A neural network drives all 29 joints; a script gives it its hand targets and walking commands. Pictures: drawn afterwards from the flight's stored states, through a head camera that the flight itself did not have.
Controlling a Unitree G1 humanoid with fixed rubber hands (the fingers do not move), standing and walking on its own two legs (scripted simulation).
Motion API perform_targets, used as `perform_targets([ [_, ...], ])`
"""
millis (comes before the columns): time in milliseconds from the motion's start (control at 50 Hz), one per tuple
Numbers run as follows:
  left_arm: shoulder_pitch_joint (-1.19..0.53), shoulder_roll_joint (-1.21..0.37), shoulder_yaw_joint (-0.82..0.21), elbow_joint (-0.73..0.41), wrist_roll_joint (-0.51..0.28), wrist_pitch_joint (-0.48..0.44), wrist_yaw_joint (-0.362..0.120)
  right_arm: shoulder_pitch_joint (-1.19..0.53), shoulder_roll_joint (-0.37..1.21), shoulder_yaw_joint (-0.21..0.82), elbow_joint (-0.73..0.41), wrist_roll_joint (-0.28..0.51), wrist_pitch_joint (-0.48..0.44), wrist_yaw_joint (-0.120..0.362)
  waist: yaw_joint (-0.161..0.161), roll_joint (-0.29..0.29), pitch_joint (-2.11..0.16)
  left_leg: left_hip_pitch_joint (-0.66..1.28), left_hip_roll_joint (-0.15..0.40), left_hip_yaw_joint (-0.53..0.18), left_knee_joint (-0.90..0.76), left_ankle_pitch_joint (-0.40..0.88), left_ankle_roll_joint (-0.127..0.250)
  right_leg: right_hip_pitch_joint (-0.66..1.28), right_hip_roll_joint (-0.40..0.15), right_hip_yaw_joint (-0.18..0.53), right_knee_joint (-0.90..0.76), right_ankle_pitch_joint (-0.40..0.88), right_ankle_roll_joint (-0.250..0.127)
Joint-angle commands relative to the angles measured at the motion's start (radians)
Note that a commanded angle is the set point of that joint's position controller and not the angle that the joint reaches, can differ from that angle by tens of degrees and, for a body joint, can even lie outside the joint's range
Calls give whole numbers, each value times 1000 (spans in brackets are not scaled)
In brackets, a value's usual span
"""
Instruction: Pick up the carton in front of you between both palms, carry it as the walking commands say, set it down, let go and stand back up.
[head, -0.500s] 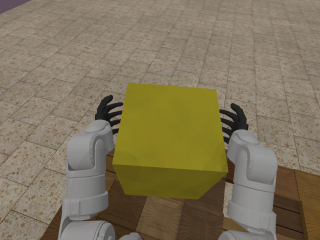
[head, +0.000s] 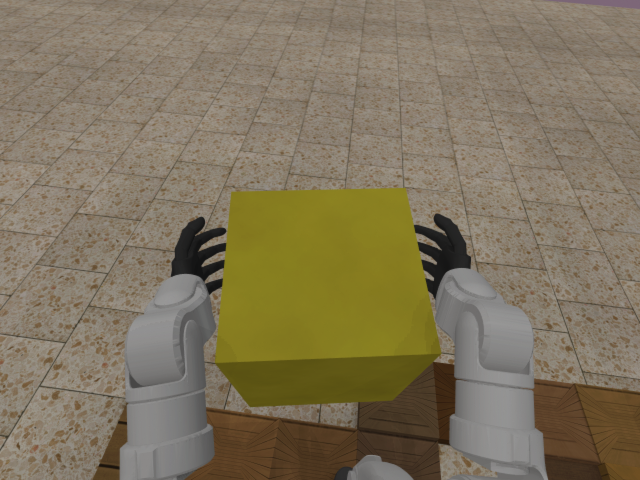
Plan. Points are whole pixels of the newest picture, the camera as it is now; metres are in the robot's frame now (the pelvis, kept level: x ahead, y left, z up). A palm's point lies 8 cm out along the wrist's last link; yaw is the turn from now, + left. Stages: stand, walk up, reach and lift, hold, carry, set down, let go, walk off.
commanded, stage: carry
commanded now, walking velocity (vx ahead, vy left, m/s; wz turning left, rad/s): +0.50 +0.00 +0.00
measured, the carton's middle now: (320, 307) +0.33 -0.01 +0.03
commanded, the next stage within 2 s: none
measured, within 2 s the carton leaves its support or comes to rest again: neither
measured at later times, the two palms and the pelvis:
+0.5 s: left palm (244, 120) +0.66 +0.11 +0.11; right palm (412, 128) +0.66 -0.19 +0.10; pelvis +0.33 -0.04 -0.01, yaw -1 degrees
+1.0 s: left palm (269, 58) +1.01 +0.08 +0.07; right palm (389, 60) +1.01 -0.22 +0.07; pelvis +0.69 -0.08 -0.05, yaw +1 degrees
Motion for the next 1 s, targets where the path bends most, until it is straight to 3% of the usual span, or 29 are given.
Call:
perform_targets([
  [0, -476, -606, -632, 22, -192, 45, 8, -438, 588, 568, -66, 145, 37, 1, 115, 42, -424, -252, 94, 11, 662, 739, -44, 792, -91, 135, -169, 370, -97],
  [20, -470, -563, -588, 18, -188, 46, 13, -459, 611, 594, -84, 155, 52, -10, 120, -301, -489, -579, -67, -10, 960, -79, -67, 1064, -349, 530, -105, 794, -208],
  [40, -512, -554, -614, -7, -207, 48, 20, -455, 598, 558, -79, 142, 57, -18, 141, -334, -526, -706, -81, -100, 1133, -111, -43, 1059, -376, 651, -163, 652, -279],
  [60, -532, -603, -620, -24, -234, 54, 9, -469, 627, 560, -93, 123, 62, -26, 101, -178, -480, -723, -3, -140, 1133, -35, -13, 932, -326, 573, -222, 423, -217],
  [100, -624, -628, -629, -5, -260, 65, -3, -506, 663, 522, -33, 119, 70, -21, 73, -43, -318, -718, 60, -140, 1027, 45, -8, 672, -322, 478, -304, 140, -192],
  [180, -654, -731, -648, 22, -297, 51, -42, -535, 737, 558, -10, 113, 71, -2, 95, -107, -241, -729, 89, -55, 820, 150, -26, 559, -236, 350, -388, 28, -162],
  [220, -619, -738, -645, 95, -291, 49, -51, -529, 737, 556, -14, 100, 58, -2, 87, -68, -236, -771, 97, -33, 700, 198, -39, 593, -228, 286, -407, 76, -151],
  [240, -671, -774, -666, 8, -309, 29, -52, -564, 778, 590, -57, 121, 45, 6, 125, -64, -260, -748, 92, -22, 593, 222, -35, 635, -204, 270, -389, 134, -161],
  [280, -666, -772, -676, -24, -321, 28, -58, -590, 785, 601, -103, 135, 34, 4, 117, -61, -252, -736, 70, 6, 510, 292, -39, 673, -184, 204, -373, 251, -135],
  [360, -613, -683, -649, -30, -299, 31, -40, -536, 732, 615, -116, 151, 44, -8, 141, -127, -250, -703, 27, 85, 338, 423, -28, 778, -146, 113, -315, 560, -60],
  [400, -544, -664, -629, -26, -279, 30, -31, -551, 731, 642, -149, 168, 55, -10, 171, -163, -279, -688, 0, 115, 221, 505, -18, 894, -97, 113, -263, 654, -81],
  [420, -523, -652, -628, 29, -253, 46, -27, -531, 679, 605, -132, 137, 63, -14, 168, -159, -244, -661, -4, 121, 222, 531, -4, 871, -130, 108, -262, 687, -85],
  [460, -500, -622, -617, 53, -240, 54, -25, -464, 660, 581, -47, 100, 77, -18, 150, -112, -260, -544, -80, 174, 88, 522, 12, 856, -77, 76, -137, 811, -61],
  [480, -490, -615, -624, 58, -227, 63, -25, -430, 627, 573, -30, 89, 85, -14, 111, -114, -290, -404, -97, 184, 52, 531, 32, 823, -91, 74, -45, 848, -47],
  [500, -492, -603, -592, 103, -209, 67, -28, -440, 642, 570, -12, 95, 87, -9, 48, -96, -347, -178, -62, 160, -13, 585, 38, 710, -61, 41, 143, 775, -12],
  [520, -544, -610, -611, 38, -224, 59, -29, -425, 661, 552, 0, 101, 85, -6, -4, -1, -411, 144, 62, 56, 82, 737, 83, 427, -56, 26, 374, 545, 20],
  [540, -552, -659, -623, 53, -234, 63, -33, -453, 661, 563, -41, 106, 74, -4, -38, 212, -476, 469, 347, -267, 260, 1320, 227, 35, 58, 80, 639, -333, 60],
  [560, -584, -678, -634, 18, -237, 67, -36, -434, 673, 521, -21, 102, 67, -5, -51, 252, -554, 509, 391, -485, 211, 1054, 324, -145, 111, 138, 845, -474, 48],
  [600, -656, -698, -581, 65, -235, 62, -36, -515, 753, 608, -48, 176, 57, 16, -22, 63, -422, 275, 388, -513, 60, 522, 271, -175, 42, 176, 808, -395, -12],
  [620, -628, -776, -604, -27, -231, 41, -35, -560, 828, 640, -90, 206, 43, 28, 5, 54, -382, 220, 342, -457, 40, 465, 243, -142, -7, 181, 740, -286, -3],
  [660, -582, -788, -562, 20, -160, 16, -22, -649, 873, 694, -129, 260, 15, 53, 10, 19, -326, 79, 270, -330, -4, 494, 181, -64, -27, 152, 527, -281, 27],
  [700, -559, -761, -578, 26, -140, -4, -16, -674, 861, 705, -137, 272, 2, 65, -5, 74, -303, 10, 267, -246, -12, 448, 202, -72, -20, 104, 452, -239, 26],
  [800, -526, -714, -620, -27, -138, -9, -13, -602, 809, 706, -127, 257, -16, 58, 0, 173, -279, -36, 205, -67, 95, 1043, 132, 81, 10, 0, 138, -9, 27],
  [880, -485, -634, -645, -62, -197, 19, -17, -409, 691, 627, -64, 185, 26, 24, 35, 123, -310, -71, 102, 74, 341, 934, 26, 438, 117, -144, -224, 278, 15],
  [900, -496, -661, -644, -86, -203, 26, -14, -471, 712, 651, -150, 210, 18, 21, 79, 131, -338, -141, 106, 62, 437, 910, -1, 608, 53, -116, -272, 393, -3],
  [920, -469, -619, -621, -35, -200, 38, -16, -435, 665, 618, -89, 171, 40, 10, 96, -29, -385, -351, 32, 23, 631, 437, -49, 831, -163, 162, -182, 1001, -66],
  [940, -485, -607, -622, -70, -205, 35, -9, -404, 656, 611, -106, 163, 50, 3, 81, -233, -472, -489, -63, -61, 738, -151, -59, 970, -337, 398, -120, 1385, -171],
  [960, -457, -619, -622, -24, -223, 49, -8, -464, 633, 610, -178, 163, 49, 0, 90, -241, -513, -502, -29, -116, 772, -193, -54, 956, -368, 460, -140, 1230, -194],
  [980, -509, -649, -650, -34, -245, 59, -12, -470, 640, 578, -145, 151, 64, -5, 71, -146, -482, -492, 13, -140, 755, -146, -38, 854, -358, 446, -193, 915, -188],
])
